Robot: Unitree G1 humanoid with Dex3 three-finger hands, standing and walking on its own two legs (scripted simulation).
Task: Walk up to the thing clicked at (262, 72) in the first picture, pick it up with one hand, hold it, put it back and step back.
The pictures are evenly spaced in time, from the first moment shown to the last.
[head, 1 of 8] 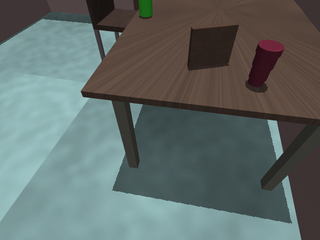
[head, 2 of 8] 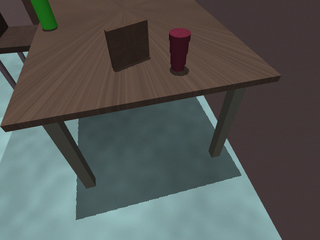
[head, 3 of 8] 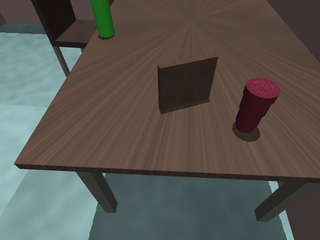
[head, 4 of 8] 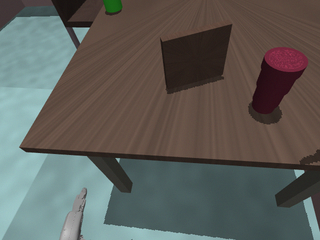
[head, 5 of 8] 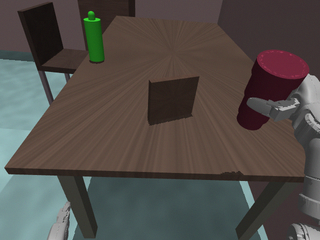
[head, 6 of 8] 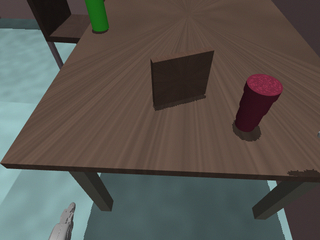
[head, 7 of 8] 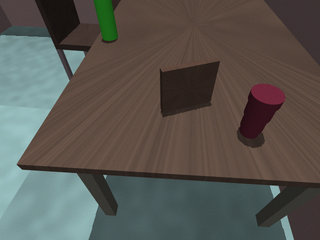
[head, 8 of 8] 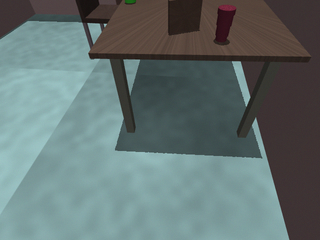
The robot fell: no
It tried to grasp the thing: yes
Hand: right
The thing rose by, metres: 0.21
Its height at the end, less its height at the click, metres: +0.00
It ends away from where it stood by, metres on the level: 0.01
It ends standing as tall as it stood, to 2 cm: yes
